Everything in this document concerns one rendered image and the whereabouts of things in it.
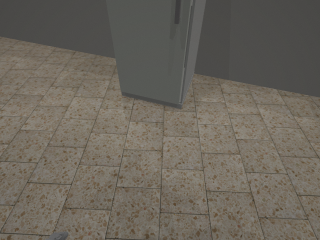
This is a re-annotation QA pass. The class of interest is fridge door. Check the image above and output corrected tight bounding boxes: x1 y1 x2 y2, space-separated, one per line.
106 0 192 105

